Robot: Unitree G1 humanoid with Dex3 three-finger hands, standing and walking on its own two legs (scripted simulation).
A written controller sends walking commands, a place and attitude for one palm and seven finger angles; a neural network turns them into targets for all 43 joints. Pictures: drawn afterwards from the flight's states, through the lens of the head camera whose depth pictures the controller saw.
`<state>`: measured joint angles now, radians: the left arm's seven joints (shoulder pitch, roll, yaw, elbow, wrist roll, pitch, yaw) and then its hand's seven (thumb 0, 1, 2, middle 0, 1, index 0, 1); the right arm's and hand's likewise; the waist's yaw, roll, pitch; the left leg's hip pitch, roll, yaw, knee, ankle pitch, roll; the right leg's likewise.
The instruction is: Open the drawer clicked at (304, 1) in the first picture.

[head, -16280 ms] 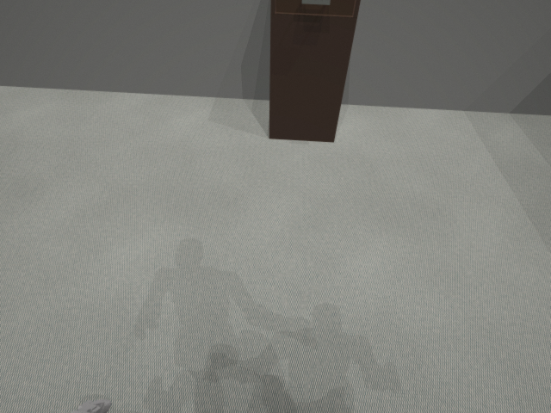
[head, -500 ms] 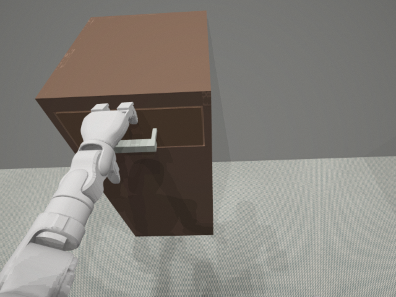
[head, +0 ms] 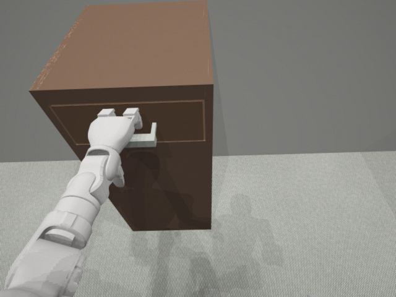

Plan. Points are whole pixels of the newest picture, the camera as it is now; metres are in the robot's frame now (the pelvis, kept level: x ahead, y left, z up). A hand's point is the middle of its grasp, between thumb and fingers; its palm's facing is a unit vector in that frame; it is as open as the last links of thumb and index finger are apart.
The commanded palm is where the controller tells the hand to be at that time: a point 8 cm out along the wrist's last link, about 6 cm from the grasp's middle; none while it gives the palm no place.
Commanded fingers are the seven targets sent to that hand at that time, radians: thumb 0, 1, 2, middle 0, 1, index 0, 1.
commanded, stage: lower the fingers behind the handle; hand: left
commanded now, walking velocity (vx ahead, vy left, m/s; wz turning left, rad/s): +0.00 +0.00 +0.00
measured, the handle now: (131, 134) +0.48 +0.19 +0.03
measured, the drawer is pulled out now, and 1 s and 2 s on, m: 0.00 0.00 0.00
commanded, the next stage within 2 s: close the thumb around the handle in 1.02 s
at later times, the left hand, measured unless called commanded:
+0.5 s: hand (125, 156) +0.42 +0.19 +0.02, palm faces -0.04 -0.04 -1.00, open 13.8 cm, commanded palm +0.40 +0.20 +0.08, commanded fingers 0.00 -0.50 0.30 -0.30 -1.20 -0.30 -1.20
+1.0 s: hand (130, 156) +0.42 +0.19 +0.01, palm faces -0.03 -0.03 -1.00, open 13.8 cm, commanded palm +0.40 +0.20 +0.07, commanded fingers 0.00 -0.50 0.30 -0.30 -1.20 -0.30 -1.20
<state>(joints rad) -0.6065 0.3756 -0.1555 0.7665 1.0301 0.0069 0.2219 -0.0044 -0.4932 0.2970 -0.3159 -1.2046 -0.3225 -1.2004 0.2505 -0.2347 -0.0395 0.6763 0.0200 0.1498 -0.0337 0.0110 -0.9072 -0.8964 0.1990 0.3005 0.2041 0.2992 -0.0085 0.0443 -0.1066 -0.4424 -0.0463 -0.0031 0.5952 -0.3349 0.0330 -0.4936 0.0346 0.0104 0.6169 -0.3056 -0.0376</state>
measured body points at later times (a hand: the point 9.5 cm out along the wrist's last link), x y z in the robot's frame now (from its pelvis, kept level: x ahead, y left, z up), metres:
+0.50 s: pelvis +0.00 +0.00 -0.01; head +0.05 -0.02 +0.44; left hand +0.41 +0.19 +0.07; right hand +0.08 -0.27 -0.14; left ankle -0.03 +0.10 -0.73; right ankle -0.01 -0.10 -0.73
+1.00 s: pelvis +0.00 +0.00 -0.01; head +0.05 -0.02 +0.44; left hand +0.42 +0.19 +0.06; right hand +0.06 -0.26 -0.15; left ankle -0.03 +0.10 -0.73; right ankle -0.01 -0.10 -0.73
